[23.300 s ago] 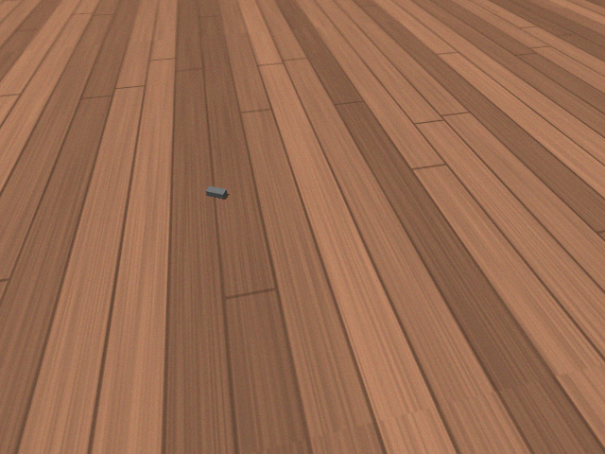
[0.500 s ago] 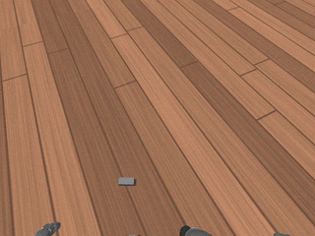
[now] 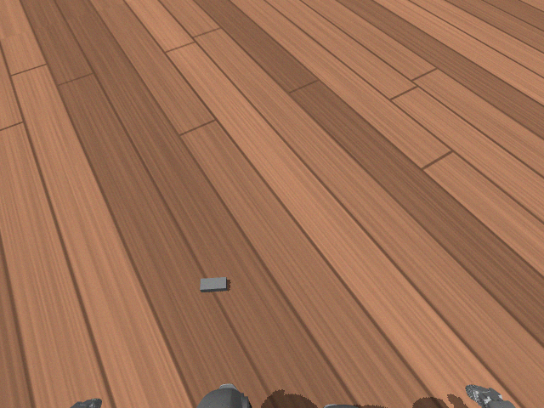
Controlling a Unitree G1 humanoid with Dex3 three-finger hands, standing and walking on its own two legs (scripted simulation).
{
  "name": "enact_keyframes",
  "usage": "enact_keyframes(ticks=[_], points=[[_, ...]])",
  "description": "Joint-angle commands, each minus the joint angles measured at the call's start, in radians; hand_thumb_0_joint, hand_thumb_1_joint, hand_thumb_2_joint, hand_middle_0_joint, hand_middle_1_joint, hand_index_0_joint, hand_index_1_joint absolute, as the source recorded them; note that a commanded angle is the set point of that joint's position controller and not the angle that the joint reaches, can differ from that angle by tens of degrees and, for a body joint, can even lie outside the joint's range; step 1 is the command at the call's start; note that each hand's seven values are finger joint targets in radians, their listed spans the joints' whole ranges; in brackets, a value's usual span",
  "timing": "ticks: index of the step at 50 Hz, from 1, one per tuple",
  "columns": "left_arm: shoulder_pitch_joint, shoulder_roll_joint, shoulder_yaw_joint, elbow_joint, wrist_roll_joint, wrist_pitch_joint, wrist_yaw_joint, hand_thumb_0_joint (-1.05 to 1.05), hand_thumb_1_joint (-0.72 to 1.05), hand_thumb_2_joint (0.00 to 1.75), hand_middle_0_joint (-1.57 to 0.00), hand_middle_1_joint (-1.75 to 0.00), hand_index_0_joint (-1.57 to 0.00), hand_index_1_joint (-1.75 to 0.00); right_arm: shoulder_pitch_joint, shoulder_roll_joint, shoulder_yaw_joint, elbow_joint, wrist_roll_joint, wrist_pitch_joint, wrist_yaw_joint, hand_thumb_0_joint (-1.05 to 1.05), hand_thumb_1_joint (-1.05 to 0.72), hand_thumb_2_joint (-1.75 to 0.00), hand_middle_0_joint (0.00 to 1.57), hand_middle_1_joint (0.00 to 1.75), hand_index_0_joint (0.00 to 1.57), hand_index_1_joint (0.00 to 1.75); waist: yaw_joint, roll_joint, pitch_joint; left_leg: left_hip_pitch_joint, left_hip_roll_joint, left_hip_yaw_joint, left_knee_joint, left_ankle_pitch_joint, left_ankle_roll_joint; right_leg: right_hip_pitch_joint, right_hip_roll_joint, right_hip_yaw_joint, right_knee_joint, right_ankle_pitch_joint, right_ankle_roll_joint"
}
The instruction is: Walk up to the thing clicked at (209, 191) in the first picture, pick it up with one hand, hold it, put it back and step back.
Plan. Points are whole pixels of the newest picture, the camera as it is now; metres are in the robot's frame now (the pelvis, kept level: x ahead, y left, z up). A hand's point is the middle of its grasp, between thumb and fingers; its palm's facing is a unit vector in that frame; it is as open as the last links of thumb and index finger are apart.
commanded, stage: walk up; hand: left
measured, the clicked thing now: (213, 284) +0.56 +0.23 -0.74
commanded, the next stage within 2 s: stand in 1.96 s
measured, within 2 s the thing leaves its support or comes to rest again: neither
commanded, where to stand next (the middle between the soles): +0.17 -0.01 m, yaw +0 degrees
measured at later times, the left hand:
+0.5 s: hand out of the picture -0.04 +0.25 -0.14, palm faces +0.04 -0.94 -0.34, open 7.4 cm
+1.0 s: hand out of the picture -0.13 +0.24 -0.13, palm faces +0.06 -0.91 -0.40, open 7.4 cm
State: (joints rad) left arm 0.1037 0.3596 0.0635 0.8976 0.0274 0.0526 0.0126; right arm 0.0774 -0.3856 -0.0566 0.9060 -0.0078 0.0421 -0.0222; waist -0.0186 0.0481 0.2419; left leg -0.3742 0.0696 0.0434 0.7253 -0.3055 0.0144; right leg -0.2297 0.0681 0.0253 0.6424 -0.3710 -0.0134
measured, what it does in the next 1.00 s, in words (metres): walks backwards: left foot, then right foot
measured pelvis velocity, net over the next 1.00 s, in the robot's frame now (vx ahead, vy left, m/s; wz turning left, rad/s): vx -0.19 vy -0.04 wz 0.04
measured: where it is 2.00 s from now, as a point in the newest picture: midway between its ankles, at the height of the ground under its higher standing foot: outside the picture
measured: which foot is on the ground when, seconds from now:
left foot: down 0.00-0.00, up 0.02-0.28, down 0.30-0.66, up 0.68-0.90, down 0.92-1.00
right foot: down 0.00-0.32, up 0.34-0.60, down 0.62-1.00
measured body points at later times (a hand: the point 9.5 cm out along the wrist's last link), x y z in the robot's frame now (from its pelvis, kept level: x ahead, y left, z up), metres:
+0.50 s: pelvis -0.14 -0.02 +0.01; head -0.08 +0.01 +0.46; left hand -0.04 +0.30 -0.12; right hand -0.02 -0.33 -0.09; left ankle -0.11 +0.12 -0.72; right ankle -0.17 -0.17 -0.63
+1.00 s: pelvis -0.19 -0.04 +0.01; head -0.17 -0.04 +0.46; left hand -0.13 +0.29 -0.10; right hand -0.13 -0.35 -0.12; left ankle -0.18 +0.09 -0.72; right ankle -0.21 -0.18 -0.70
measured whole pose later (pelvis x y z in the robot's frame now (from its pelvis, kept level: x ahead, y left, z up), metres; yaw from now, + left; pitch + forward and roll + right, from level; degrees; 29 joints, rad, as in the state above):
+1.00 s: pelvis -0.19 -0.04 +0.01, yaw +2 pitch -3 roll +2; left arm 0.21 0.39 0.07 0.94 0.01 0.00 0.00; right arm 0.25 -0.35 -0.06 0.98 -0.04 -0.01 0.03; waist 0.01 -0.02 0.09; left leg -0.23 -0.03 -0.02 0.55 -0.27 0.00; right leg -0.25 -0.06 0.04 0.75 -0.46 0.00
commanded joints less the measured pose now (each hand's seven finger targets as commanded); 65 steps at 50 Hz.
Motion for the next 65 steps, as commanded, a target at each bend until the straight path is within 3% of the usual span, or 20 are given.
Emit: enact_keyframes(ticks=[1,5,11,14,15,16,18,22,27,31,33,34,37,41,46,48,50,58,61,65], points=[[0.006,0.366,0.090,-0.128,0.011,-0.032,0.006,0.00,0.90,0.90,-0.20,-0.30,-0.20,-0.30,-0.006,-0.195,-0.052,-0.100,0.014,-0.005,-0.028,0.00,-0.90,-0.90,0.20,0.30,0.20,0.30,0.063,-0.340,-0.278,0.015,-0.133,-0.096,0.364,-0.366,-0.012,-0.077,-0.459,0.501,-0.250,0.673,-0.307],[-0.028,0.238,0.072,-0.165,0.006,-0.028,0.018,0.00,0.90,0.90,-0.20,-0.30,-0.20,-0.30,0.063,-0.190,-0.037,-0.068,0.021,-0.013,-0.020,0.00,-0.90,-0.90,0.20,0.30,0.20,0.30,0.025,-0.179,-0.256,-0.077,-0.166,-0.177,0.442,-0.271,-0.015,0.033,-0.294,0.234,-0.156,0.736,-0.220],[0.041,0.217,0.076,-0.207,0.021,0.003,0.015,0.00,0.90,0.90,-0.20,-0.30,-0.20,-0.30,0.105,-0.169,-0.026,-0.091,0.001,-0.044,-0.037,0.00,-0.90,-0.90,0.20,0.30,0.20,0.30,0.059,-0.244,-0.325,-0.089,-0.109,-0.053,0.000,-0.200,-0.045,0.260,-0.246,0.176,-0.040,0.756,-0.188],[0.021,0.232,0.071,-0.229,0.001,0.024,0.003,0.00,0.90,0.90,-0.20,-0.30,-0.20,-0.30,0.165,-0.170,-0.043,-0.073,-0.018,-0.056,-0.035,0.00,-0.90,-0.90,0.20,0.30,0.20,0.30,0.015,-0.220,-0.341,0.120,-0.104,0.001,-0.382,0.168,-0.030,0.144,-0.200,0.135,0.085,0.591,-0.115],[0.016,0.204,0.065,-0.239,-0.002,0.032,-0.002,0.00,0.90,0.90,-0.20,-0.30,-0.20,-0.30,0.158,-0.196,-0.057,-0.078,-0.030,-0.057,-0.035,0.00,-0.90,-0.90,0.20,0.30,0.20,0.30,0.019,-0.176,-0.340,0.220,-0.044,-0.091,-0.383,0.239,-0.004,0.006,-0.167,0.135,0.100,0.410,-0.077],[0.042,0.155,0.053,-0.238,-0.006,0.033,-0.005,0.00,0.90,0.90,-0.20,-0.30,-0.20,-0.30,0.126,-0.287,-0.078,-0.092,-0.048,-0.056,-0.033,0.00,-0.90,-0.90,0.20,0.30,0.20,0.30,0.035,0.064,-0.330,0.315,0.172,-0.384,-0.389,0.376,0.074,-0.235,-0.040,0.090,0.256,0.060,-0.025],[-0.030,0.232,0.081,-0.241,0.012,0.034,0.015,0.00,0.90,0.90,-0.20,-0.30,-0.20,-0.30,0.060,-0.400,-0.103,-0.135,-0.032,-0.056,-0.029,0.00,-0.90,-0.90,0.20,0.30,0.20,0.30,-0.019,0.175,-0.270,0.032,0.456,-0.622,-0.426,0.383,0.316,-0.193,-0.013,0.181,0.589,-0.282,0.009],[0.089,0.233,0.102,-0.177,-0.004,0.026,-0.012,0.00,0.90,0.90,-0.20,-0.30,-0.20,-0.30,-0.002,-0.239,-0.064,-0.147,-0.036,-0.068,-0.038,0.00,-0.90,-0.90,0.20,0.30,0.20,0.30,0.072,0.048,-0.247,0.148,0.169,-0.213,-0.293,0.440,0.175,-0.260,0.027,0.183,0.663,-0.103,0.011],[0.058,0.196,0.062,-0.167,-0.009,-0.031,-0.030,0.00,0.90,0.90,-0.20,-0.30,-0.20,-0.30,0.076,-0.239,-0.066,-0.135,-0.032,-0.067,-0.009,0.00,-0.90,-0.90,0.20,0.30,0.20,0.30,-0.016,0.170,-0.316,0.325,0.130,-0.194,-0.271,0.038,0.172,-0.166,-0.066,0.056,0.088,-0.145,0.044],[0.210,0.207,0.076,-0.017,-0.001,-0.076,-0.007,0.00,0.90,0.90,-0.20,-0.30,-0.20,-0.30,0.057,-0.233,-0.055,-0.126,-0.031,-0.026,0.013,0.00,-0.90,-0.90,0.20,0.30,0.20,0.30,0.051,0.117,-0.286,0.071,0.066,-0.116,-0.083,0.004,0.115,0.160,-0.017,-0.038,-0.337,0.043,0.010],[0.176,0.336,0.101,-0.037,0.021,-0.093,0.002,0.00,0.90,0.90,-0.20,-0.30,-0.20,-0.30,0.047,-0.108,-0.014,-0.166,-0.012,-0.029,0.015,0.00,-0.90,-0.90,0.20,0.30,0.20,0.30,0.054,-0.235,-0.214,-0.253,-0.093,-0.104,0.110,-0.269,-0.003,0.131,-0.314,0.496,-0.397,-0.175,-0.090],[0.095,0.428,0.107,-0.073,0.028,-0.086,0.001,0.00,0.90,0.90,-0.20,-0.30,-0.20,-0.30,-0.005,-0.204,-0.048,-0.150,-0.015,-0.026,0.001,0.00,-0.90,-0.90,0.20,0.30,0.20,0.30,0.087,-0.233,-0.140,-0.089,-0.063,-0.213,0.201,-0.298,-0.024,-0.195,-0.458,0.635,-0.419,-0.306,-0.225],[-0.023,0.279,0.073,-0.081,0.014,-0.100,0.001,0.00,0.90,0.90,-0.20,-0.30,-0.20,-0.30,0.055,-0.209,-0.052,-0.077,0.005,-0.037,0.022,0.00,-0.90,-0.90,0.20,0.30,0.20,0.30,0.007,-0.156,-0.063,-0.061,-0.065,-0.195,0.181,-0.133,-0.024,-0.136,-0.295,0.302,-0.367,-0.141,-0.142],[0.090,0.297,0.081,-0.046,0.013,-0.110,-0.002,0.00,0.90,0.90,-0.20,-0.30,-0.20,-0.30,0.063,-0.190,-0.041,-0.067,-0.013,-0.049,0.034,0.00,-0.90,-0.90,0.20,0.30,0.20,0.30,0.063,-0.232,-0.113,-0.052,-0.071,-0.141,0.044,-0.156,-0.033,-0.024,-0.286,0.267,-0.338,-0.101,-0.141],[0.051,0.229,0.051,-0.056,-0.007,-0.085,-0.007,0.00,0.90,0.90,-0.20,-0.30,-0.20,-0.30,0.186,-0.182,-0.061,-0.007,-0.023,-0.083,0.033,0.00,-0.90,-0.90,0.20,0.30,0.20,0.30,-0.003,-0.154,-0.246,0.279,-0.085,-0.097,-0.386,0.053,-0.006,-0.027,-0.224,0.106,-0.069,0.209,-0.077],[0.080,0.143,0.025,-0.058,-0.029,-0.083,-0.002,0.00,0.90,0.90,-0.20,-0.30,-0.20,-0.30,0.178,-0.294,-0.084,-0.022,-0.036,-0.096,0.025,0.00,-0.90,-0.90,0.20,0.30,0.20,0.30,0.011,0.131,-0.282,0.416,0.214,-0.561,-0.450,0.071,0.136,-0.289,-0.040,-0.068,0.207,-0.132,0.002],[0.030,0.255,0.052,-0.039,-0.023,-0.084,0.003,0.00,0.90,0.90,-0.20,-0.30,-0.20,-0.30,0.171,-0.319,-0.093,-0.015,-0.026,-0.083,0.029,0.00,-0.90,-0.90,0.20,0.30,0.20,0.30,-0.002,0.061,-0.190,0.177,0.246,-0.568,-0.467,-0.171,0.250,-0.192,-0.111,0.030,0.250,-0.241,-0.017],[0.134,0.195,0.044,0.027,-0.013,-0.116,0.008,0.00,0.90,0.90,-0.20,-0.30,-0.20,-0.30,0.062,-0.158,-0.026,-0.042,0.010,-0.064,0.024,0.00,-0.90,-0.90,0.20,0.30,0.20,0.30,0.078,0.047,-0.306,0.102,0.042,-0.192,-0.159,0.345,0.062,0.186,-0.094,-0.019,-0.266,0.248,-0.009],[0.028,0.325,0.065,0.001,0.003,-0.115,0.013,0.00,0.90,0.90,-0.20,-0.30,-0.20,-0.30,0.119,-0.134,-0.018,-0.024,0.012,-0.047,0.006,0.00,-0.90,-0.90,0.20,0.30,0.20,0.30,0.047,-0.148,-0.285,-0.003,-0.083,-0.155,0.097,-0.266,-0.009,0.080,-0.459,0.401,-0.368,0.101,-0.199],[-0.032,0.241,0.042,-0.012,-0.003,-0.121,0.010,0.00,0.90,0.90,-0.20,-0.30,-0.20,-0.30,0.136,-0.158,-0.021,0.031,0.005,-0.055,0.013,0.00,-0.90,-0.90,0.20,0.30,0.20,0.30,0.025,-0.172,-0.199,0.011,-0.053,-0.154,0.037,-0.206,-0.003,0.045,-0.359,0.221,-0.307,0.305,-0.166]])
